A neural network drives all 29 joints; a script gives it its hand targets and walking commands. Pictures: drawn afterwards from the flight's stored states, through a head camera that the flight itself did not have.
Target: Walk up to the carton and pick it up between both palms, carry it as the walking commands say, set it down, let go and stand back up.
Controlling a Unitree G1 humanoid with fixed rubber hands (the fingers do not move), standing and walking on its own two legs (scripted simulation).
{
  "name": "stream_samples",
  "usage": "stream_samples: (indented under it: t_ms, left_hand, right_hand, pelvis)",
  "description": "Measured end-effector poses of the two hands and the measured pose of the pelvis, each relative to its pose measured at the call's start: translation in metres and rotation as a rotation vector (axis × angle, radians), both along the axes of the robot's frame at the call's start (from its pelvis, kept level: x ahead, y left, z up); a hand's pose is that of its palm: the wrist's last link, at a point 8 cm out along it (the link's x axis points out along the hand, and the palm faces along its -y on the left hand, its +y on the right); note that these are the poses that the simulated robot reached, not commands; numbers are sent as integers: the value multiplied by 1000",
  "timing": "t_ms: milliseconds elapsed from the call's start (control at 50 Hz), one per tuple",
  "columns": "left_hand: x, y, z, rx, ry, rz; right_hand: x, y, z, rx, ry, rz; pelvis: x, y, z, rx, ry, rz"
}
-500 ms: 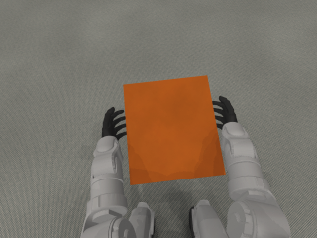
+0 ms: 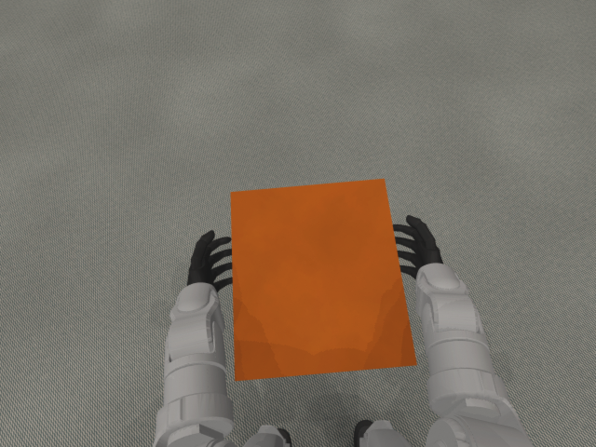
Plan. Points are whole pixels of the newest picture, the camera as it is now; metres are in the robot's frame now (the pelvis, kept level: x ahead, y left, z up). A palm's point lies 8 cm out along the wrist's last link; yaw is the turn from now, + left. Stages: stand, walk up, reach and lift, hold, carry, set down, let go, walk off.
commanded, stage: reach and lift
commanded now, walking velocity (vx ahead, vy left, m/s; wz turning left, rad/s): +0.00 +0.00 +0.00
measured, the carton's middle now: (315, 283) +0.37 +0.02 -0.10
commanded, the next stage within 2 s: none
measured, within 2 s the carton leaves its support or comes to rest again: neither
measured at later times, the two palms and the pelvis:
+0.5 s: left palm (175, 282) +0.32 +0.18 +0.05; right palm (436, 262) +0.35 -0.13 +0.04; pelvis +0.02 +0.01 +0.03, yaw +0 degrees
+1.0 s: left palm (155, 278) +0.30 +0.18 +0.10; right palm (450, 253) +0.33 -0.13 +0.10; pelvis +0.02 +0.00 +0.04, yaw +1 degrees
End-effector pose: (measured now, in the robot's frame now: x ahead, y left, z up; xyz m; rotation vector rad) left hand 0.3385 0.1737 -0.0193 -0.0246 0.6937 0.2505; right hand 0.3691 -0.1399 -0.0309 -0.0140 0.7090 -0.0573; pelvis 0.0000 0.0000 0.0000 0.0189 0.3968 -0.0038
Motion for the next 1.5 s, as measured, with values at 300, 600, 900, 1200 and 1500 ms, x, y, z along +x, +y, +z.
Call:
stream_samples:
  t_ms: [300, 600, 900, 1200, 1500]
  left_hand:
    - [-11, 8, 43, 13, -4, -9]
    - [-25, 13, 83, 21, -22, 4]
    - [-34, 12, 115, 33, -46, 9]
    - [-29, 2, 120, 35, -26, -43]
    - [-20, -2, 116, 45, -19, -88]
  right_hand:
    - [-15, 7, 44, -6, -15, 18]
    - [-26, 13, 89, -28, -44, 38]
    - [-35, 14, 123, -35, -75, 29]
    - [-42, 3, 130, -47, -57, -28]
    - [-47, -2, 125, -47, -46, -63]
  pelvis:
    - [12, 4, 25, -7, -166, -1]
    - [17, 6, 38, -15, -353, 6]
    - [18, 5, 44, -15, -483, 12]
    - [18, 7, 46, -15, -513, 16]
    - [25, 14, 47, -18, -495, 14]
